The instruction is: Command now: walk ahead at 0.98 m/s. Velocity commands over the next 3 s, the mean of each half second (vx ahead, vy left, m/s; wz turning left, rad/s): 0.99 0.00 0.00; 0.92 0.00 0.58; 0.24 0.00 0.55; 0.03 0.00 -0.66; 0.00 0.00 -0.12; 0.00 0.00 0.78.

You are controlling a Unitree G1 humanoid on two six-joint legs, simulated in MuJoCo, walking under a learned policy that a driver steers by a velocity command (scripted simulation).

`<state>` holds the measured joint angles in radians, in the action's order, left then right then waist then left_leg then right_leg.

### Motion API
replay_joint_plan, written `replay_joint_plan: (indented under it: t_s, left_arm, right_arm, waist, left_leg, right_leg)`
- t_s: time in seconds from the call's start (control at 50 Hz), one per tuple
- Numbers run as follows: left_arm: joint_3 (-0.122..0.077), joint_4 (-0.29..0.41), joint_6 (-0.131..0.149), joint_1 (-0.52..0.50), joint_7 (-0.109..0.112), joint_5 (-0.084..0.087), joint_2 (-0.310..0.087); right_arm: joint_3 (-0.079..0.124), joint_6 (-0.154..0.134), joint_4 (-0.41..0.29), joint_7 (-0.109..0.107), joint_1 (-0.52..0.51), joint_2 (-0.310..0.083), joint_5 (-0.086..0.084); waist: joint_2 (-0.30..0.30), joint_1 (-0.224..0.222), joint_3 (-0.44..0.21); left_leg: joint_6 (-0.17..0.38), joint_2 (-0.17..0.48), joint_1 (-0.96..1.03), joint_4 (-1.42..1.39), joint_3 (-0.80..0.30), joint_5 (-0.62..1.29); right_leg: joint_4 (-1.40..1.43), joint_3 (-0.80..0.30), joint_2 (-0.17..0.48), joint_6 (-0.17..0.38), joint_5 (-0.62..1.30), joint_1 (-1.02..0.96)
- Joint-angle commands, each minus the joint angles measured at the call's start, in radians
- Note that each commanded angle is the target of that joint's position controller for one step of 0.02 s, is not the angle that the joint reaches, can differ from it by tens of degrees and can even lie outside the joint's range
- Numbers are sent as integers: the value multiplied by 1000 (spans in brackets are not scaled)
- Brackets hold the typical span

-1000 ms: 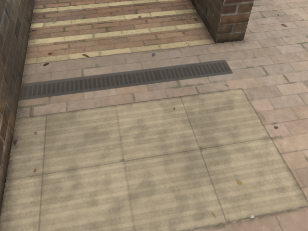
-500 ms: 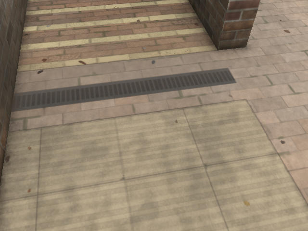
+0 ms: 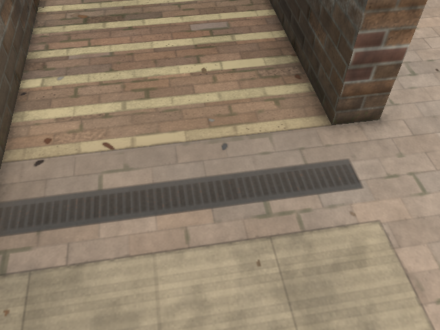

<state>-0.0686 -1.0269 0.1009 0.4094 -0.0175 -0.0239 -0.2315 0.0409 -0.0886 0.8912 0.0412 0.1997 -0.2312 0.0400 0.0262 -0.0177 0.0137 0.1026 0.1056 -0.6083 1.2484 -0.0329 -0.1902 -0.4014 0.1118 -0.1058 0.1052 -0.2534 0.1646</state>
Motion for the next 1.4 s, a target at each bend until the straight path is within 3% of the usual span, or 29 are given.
replay_joint_plan:
  t_s: [0.02,0.08,0.18,0.24,0.26,0.28,0.3,0.32,0.36,0.44,0.56,0.66,0.7,0.72,0.74,0.76,0.78,0.82,0.9,0.94,1.0,1.1,1.12,1.14,1.16,1.18,1.22,1.26,1.4]
  left_arm:
    - [5,59,38,-15,1,13,-64]
    - [14,58,50,36,-3,27,-57]
    - [15,27,50,124,14,26,-135]
    - [-2,20,13,100,41,-16,-209]
    - [-7,28,-1,55,47,-21,-219]
    - [3,51,-1,43,43,-24,-158]
    - [37,90,20,184,12,46,12]
    - [22,104,32,94,21,49,-98]
    - [25,152,34,-85,21,32,-93]
    - [46,192,-23,-122,-23,-21,-16]
    - [76,336,-10,-466,-49,-12,-30]
    - [53,366,-8,-480,-10,-5,-127]
    - [21,288,0,-190,19,-3,-198]
    - [-1,239,-1,14,35,-23,-245]
    - [-26,230,3,131,52,-54,-340]
    - [-33,238,-3,51,34,-56,-343]
    - [-21,256,-6,-57,19,-44,-224]
    - [0,235,5,-123,13,-37,-124]
    - [20,158,33,-83,9,5,-56]
    - [22,158,46,-112,8,13,-61]
    - [13,180,52,-183,20,23,-108]
    - [-27,221,13,-186,35,56,-237]
    - [-26,222,-4,-191,31,55,-213]
    - [-14,230,-22,-121,26,33,-126]
    - [-2,288,-40,43,38,19,-108]
    - [12,299,-47,47,50,11,-124]
    - [7,304,-63,-68,55,-14,-155]
    - [5,311,-104,-87,61,-26,-149]
    - [15,322,-142,-128,51,4,-93]
  right_arm:
    - [-13,17,-93,15,-75,-21,11]
    - [-28,7,-149,25,-230,-21,-3]
    - [-31,2,-180,15,-310,-52,-18]
    - [8,3,-109,-17,-22,-144,-20]
    - [29,8,-41,-33,188,-179,-16]
    - [56,13,-8,-52,363,-254,5]
    - [72,12,-13,-41,310,-303,22]
    - [74,15,-17,-21,242,-243,4]
    - [45,-8,9,-16,145,-108,3]
    - [17,-40,68,-30,162,-57,-22]
    - [17,-64,74,-20,250,-103,-51]
    - [35,-53,84,-38,294,-213,-40]
    - [45,-30,84,-50,274,-254,-22]
    - [51,-27,64,-50,234,-247,-17]
    - [16,-31,18,-44,292,-74,-27]
    - [6,-31,-19,-39,381,-41,-88]
    - [20,-17,-18,-49,252,-122,-73]
    - [21,1,-31,-31,146,-102,-50]
    - [12,66,-100,-4,69,-27,-15]
    - [1,70,-151,3,-1,-12,-11]
    - [-9,59,-180,30,-61,-26,-16]
    - [44,61,-102,11,262,-149,11]
    - [69,55,-71,-11,347,-196,8]
    - [93,60,-83,-33,243,-282,-21]
    - [107,65,-137,-21,223,-373,-13]
    - [113,78,-206,-29,144,-350,-19]
    - [69,88,-217,-50,32,-198,-38]
    - [50,71,-190,-53,59,-148,-41]
    - [40,67,-164,-49,88,-141,-23]
  waist:
    - [-31,40,136]
    - [-20,5,173]
    - [-78,-13,119]
    - [-167,142,-87]
    - [-151,245,-176]
    - [-81,288,-281]
    - [294,111,-412]
    - [133,140,-361]
    - [-68,87,-82]
    - [-16,-24,51]
    - [-25,35,161]
    - [37,21,53]
    - [87,-116,-124]
    - [83,-204,-229]
    - [-170,-169,-380]
    - [-396,-69,-490]
    - [-205,-69,-314]
    - [-40,-40,-106]
    - [-87,41,37]
    - [-109,67,72]
    - [-92,88,84]
    - [-108,226,-126]
    - [-48,257,-150]
    - [150,155,-52]
    - [135,56,-269]
    - [44,70,-403]
    - [-135,18,-185]
    - [-115,-3,-110]
    - [-23,13,-175]
  left_leg:
    - [-33,66,-173,-113,23,109]
    - [-37,25,-49,-440,109,301]
    - [26,-91,79,-695,190,351]
    - [68,-186,365,-696,166,125]
    - [86,-168,572,-743,152,96]
    - [119,15,821,-667,-38,-161]
    - [256,301,1103,-842,-673,-390]
    - [257,263,1058,-968,-760,-441]
    - [192,197,723,-1013,-453,-206]
    - [119,83,419,-1121,-220,-143]
    - [103,-19,289,-1252,-40,286]
    - [67,42,658,-1074,-73,868]
    - [41,31,649,-707,-80,936]
    - [33,-17,450,-432,-81,710]
    - [37,-105,200,-56,-36,90]
    - [33,-179,-31,169,-68,-264]
    - [52,-93,-109,196,-65,-150]
    - [37,-26,-84,106,-47,-48]
    - [-4,30,-99,47,-5,-47]
    - [-18,0,-81,-89,63,44]
    - [-16,-73,127,-486,169,302]
    - [84,-201,532,-599,179,255]
    - [111,-186,637,-688,117,309]
    - [135,-47,686,-682,-79,916]
    - [337,175,900,-644,-447,1420]
    - [399,252,913,-784,-612,1028]
    - [314,166,586,-908,-516,537]
    - [245,110,400,-907,-400,694]
    - [74,22,441,-918,-214,686]
  right_leg:
    - [354,-282,258,107,-38,78]
    - [394,-152,191,78,249,114]
    - [349,-82,251,35,922,-221]
    - [-80,-75,301,19,1307,-341]
    - [-355,-55,284,19,1201,-265]
    - [-725,-55,216,31,825,-33]
    - [-1143,-134,13,-22,-162,407]
    - [-1177,-214,62,18,-118,554]
    - [-1032,-202,159,28,1,558]
    - [-857,-195,236,-17,11,487]
    - [-303,-31,210,-56,399,361]
    - [-118,-33,101,-28,325,247]
    - [-110,-58,74,-7,164,-61]
    - [-155,-142,182,-2,85,-332]
    - [-121,-472,466,6,-279,-560]
    - [116,-953,605,87,-472,-642]
    - [143,-808,535,56,-503,-497]
    - [159,-488,462,24,-159,-229]
    - [179,-137,407,-24,391,-51]
    - [183,19,355,-42,685,10]
    - [160,177,279,-59,675,96]
    - [-406,138,360,-86,927,15]
    - [-697,133,299,-117,573,78]
    - [-1041,142,118,-149,-334,306]
    - [-1275,-37,76,-192,-419,474]
    - [-1286,-159,110,-183,-325,532]
    - [-1093,-175,181,-171,-226,494]
    - [-958,-170,207,-165,-198,380]
    - [-685,-153,195,-131,-12,349]
